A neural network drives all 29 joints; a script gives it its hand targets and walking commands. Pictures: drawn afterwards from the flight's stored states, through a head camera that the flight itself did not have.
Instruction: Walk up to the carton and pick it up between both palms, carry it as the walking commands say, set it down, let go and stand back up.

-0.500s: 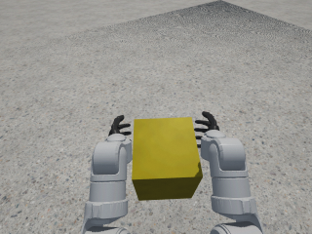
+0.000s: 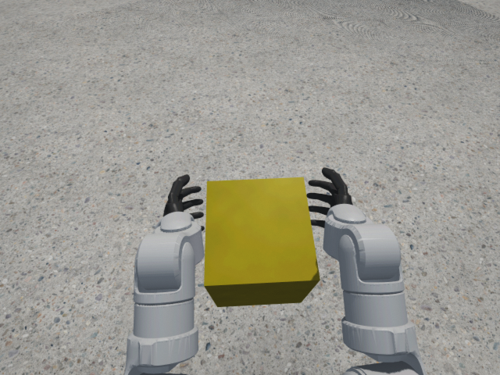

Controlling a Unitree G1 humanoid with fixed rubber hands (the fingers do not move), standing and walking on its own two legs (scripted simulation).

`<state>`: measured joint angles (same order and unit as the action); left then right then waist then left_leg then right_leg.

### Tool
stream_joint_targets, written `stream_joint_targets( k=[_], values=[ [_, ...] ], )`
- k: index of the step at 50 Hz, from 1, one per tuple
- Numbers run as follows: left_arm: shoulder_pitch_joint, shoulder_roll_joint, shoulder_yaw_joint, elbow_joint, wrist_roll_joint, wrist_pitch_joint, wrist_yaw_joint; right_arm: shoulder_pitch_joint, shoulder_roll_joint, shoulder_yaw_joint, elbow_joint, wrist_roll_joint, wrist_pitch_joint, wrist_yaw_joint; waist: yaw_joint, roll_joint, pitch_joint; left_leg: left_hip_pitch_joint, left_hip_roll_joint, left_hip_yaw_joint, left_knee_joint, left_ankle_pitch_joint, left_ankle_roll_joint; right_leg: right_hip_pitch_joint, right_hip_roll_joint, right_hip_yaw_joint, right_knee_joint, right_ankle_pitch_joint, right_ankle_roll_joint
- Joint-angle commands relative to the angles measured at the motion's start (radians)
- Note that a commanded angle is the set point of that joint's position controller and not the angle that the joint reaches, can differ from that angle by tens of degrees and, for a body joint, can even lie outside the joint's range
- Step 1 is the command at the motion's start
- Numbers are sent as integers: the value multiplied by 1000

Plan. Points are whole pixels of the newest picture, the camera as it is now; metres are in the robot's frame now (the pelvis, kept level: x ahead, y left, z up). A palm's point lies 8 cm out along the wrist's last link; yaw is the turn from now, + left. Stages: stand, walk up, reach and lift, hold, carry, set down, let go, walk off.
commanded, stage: carry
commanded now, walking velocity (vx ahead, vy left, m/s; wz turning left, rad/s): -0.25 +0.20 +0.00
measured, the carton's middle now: (257, 246) +0.32 +0.00 +0.01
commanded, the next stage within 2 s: none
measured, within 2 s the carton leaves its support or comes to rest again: neither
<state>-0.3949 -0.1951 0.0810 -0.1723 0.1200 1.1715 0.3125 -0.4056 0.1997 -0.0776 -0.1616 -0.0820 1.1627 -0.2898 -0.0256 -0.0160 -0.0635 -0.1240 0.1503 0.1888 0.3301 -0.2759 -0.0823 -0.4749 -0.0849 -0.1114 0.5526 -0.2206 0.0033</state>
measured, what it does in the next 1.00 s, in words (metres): walks ahead: right foot, then left foot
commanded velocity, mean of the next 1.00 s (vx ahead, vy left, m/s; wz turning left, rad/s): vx -0.25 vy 0.20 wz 0.00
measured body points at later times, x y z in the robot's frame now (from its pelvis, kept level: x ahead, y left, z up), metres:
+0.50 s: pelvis +0.19 -0.04 -0.02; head +0.23 -0.04 +0.43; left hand +0.53 +0.07 +0.08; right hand +0.52 -0.17 +0.08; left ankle +0.25 +0.05 -0.74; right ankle +0.12 -0.14 -0.73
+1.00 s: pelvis +0.16 +0.00 -0.01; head +0.22 -0.01 +0.44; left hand +0.50 +0.11 +0.09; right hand +0.50 -0.13 +0.09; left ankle +0.13 +0.16 -0.71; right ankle +0.18 -0.13 -0.74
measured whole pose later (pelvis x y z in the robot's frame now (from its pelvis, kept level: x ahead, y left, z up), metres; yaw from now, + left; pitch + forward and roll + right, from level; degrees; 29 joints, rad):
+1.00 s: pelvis +0.16 +0.00 -0.01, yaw +1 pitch +5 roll +4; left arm -0.41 -0.20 0.10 -0.24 0.12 1.15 0.28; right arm -0.42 0.20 -0.07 -0.26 -0.07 1.16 -0.30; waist -0.06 -0.04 0.02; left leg -0.42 0.01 0.04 0.76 -0.44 -0.06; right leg -0.41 -0.19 -0.12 0.59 -0.26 0.03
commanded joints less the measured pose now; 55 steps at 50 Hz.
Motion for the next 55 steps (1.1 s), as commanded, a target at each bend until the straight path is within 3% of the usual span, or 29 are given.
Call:
stream_joint_targets(
  k=[1,2,3,4,5,6,7,10,13,20,22,23,24,25,26,27,29,34,35,36,37,38,40,43,48,52,53,54,55],
  values=[
    [-287,-958,-447,-58,-304,-4,-202,-208,946,400,-39,271,4,195,11,195,-293,131,88,-3,60,323,106,212,61,-108,-190,98,-3],
    [-279,-944,-435,-40,-306,6,-203,-196,932,387,-22,258,9,191,20,144,-336,79,46,42,209,386,73,359,71,-130,-222,118,-10],
    [-279,-930,-421,-28,-298,11,-204,-209,909,380,-11,251,16,188,39,50,-383,-64,19,48,375,252,39,534,-41,-20,-190,333,-21],
    [-280,-907,-404,-3,-284,9,-205,-241,903,394,-23,263,25,190,50,-149,-426,-311,-68,25,596,-40,-1,704,-255,288,-129,803,-127],
    [-273,-927,-394,-7,-274,5,-209,-258,940,421,-35,281,27,195,49,-186,-381,-430,-76,-68,649,-319,1,713,-290,302,-108,1135,-169],
    [-293,-955,-389,-27,-287,-3,-218,-306,979,457,-65,304,23,199,50,-188,-390,-473,-77,-116,639,-337,6,741,-307,278,-85,1228,-185],
    [-309,-991,-392,-42,-295,-13,-224,-363,1009,478,-99,328,12,204,47,-155,-384,-451,-63,-145,583,-319,9,705,-298,237,-89,1208,-168],
    [-288,-1024,-395,-70,-307,-36,-238,-335,1041,484,-121,323,-11,204,41,-199,-385,-361,-97,-139,409,-217,31,637,-250,143,-99,1093,-135],
    [-279,-1000,-418,-97,-330,-40,-245,-262,1033,473,-101,288,-21,193,42,-181,-442,-385,-148,-126,415,-140,52,678,-270,147,-40,1160,-163],
    [-307,-965,-440,-134,-329,-19,-241,-255,1014,480,-90,277,-4,197,43,-171,-347,-370,-149,-74,341,54,65,553,-272,96,68,1080,-120],
    [-311,-963,-440,-119,-318,-11,-236,-262,1006,480,-83,281,4,203,31,-155,-334,-294,-146,-46,194,175,73,511,-241,59,151,1005,-84],
    [-308,-960,-438,-106,-312,-7,-234,-272,1000,479,-77,282,8,208,26,-130,-343,-200,-115,-48,111,345,83,453,-221,36,202,899,-52],
    [-300,-958,-437,-97,-305,-4,-234,-279,993,472,-70,281,11,213,32,-73,-367,-69,-36,-123,139,632,110,334,-183,22,244,662,-18],
    [-307,-958,-448,-97,-305,3,-234,-264,984,460,-51,278,12,215,30,117,-406,84,106,-276,259,1209,188,154,-104,0,351,260,26],
    [-265,-972,-448,-67,-298,9,-233,-240,993,459,-35,288,14,218,26,319,-389,182,165,-342,219,1470,251,6,18,-35,382,-413,45],
    [-292,-998,-468,-71,-307,5,-230,-258,1002,456,-56,292,11,222,26,299,-414,221,171,-335,226,1446,263,-23,15,4,419,-507,40],
    [-341,-1045,-490,-107,-343,-9,-234,-274,1036,460,-84,293,4,229,28,180,-413,191,148,-290,229,1254,266,-24,26,10,404,-440,32],
    [-305,-1059,-482,-130,-365,-20,-243,-225,1031,448,-108,271,-5,220,32,145,-421,59,79,-199,285,986,227,145,-2,-29,75,-86,22],
    [-287,-1055,-482,-131,-366,-18,-245,-204,1026,448,-106,266,-4,216,35,117,-424,19,60,-184,318,893,204,207,-46,-10,-24,92,19],
    [-275,-1043,-480,-130,-368,-17,-249,-183,1021,454,-106,263,-3,212,27,26,-425,-90,15,-171,375,628,162,307,-153,88,-31,478,-7],
    [-245,-1029,-464,-97,-354,-19,-248,-197,1004,474,-117,261,5,212,35,-238,-448,-297,-75,-134,505,204,105,464,-356,326,30,1060,-118],
    [-250,-1041,-468,-110,-357,-18,-255,-224,1022,486,-137,268,5,213,43,-356,-436,-404,-154,-153,726,-316,75,510,-440,398,-20,1266,-228],
    [-296,-1034,-475,-172,-365,-24,-262,-292,1063,522,-166,322,-7,219,40,-158,-402,-477,-128,-235,912,-305,60,510,-410,311,-12,1160,-232],
    [-288,-1003,-455,-186,-344,-37,-256,-275,1064,531,-158,332,-16,218,28,-173,-353,-498,-116,-188,744,-184,29,527,-289,158,11,995,-142],
    [-197,-931,-416,-138,-287,-28,-235,-225,1013,527,-120,330,1,209,39,-239,-377,-374,-164,-106,429,-176,18,555,-284,116,25,1049,-114],
    [-196,-940,-418,-98,-273,-17,-226,-208,1003,506,-79,315,16,217,23,-221,-367,-169,-143,-60,47,60,44,434,-247,85,94,787,-42],
    [-202,-948,-429,-87,-276,-14,-227,-206,998,492,-70,304,18,220,26,-155,-368,-57,-85,-105,50,188,63,309,-221,77,128,579,-11],
    [-213,-956,-437,-80,-277,-11,-228,-213,987,481,-64,298,18,224,34,12,-351,52,39,-215,105,621,103,123,-160,38,238,117,14],
    [-265,-967,-473,-106,-301,-4,-231,-187,984,450,-30,288,14,225,24,333,-320,111,199,-383,163,1100,228,-98,-31,-38,402,-393,38]
  ],
)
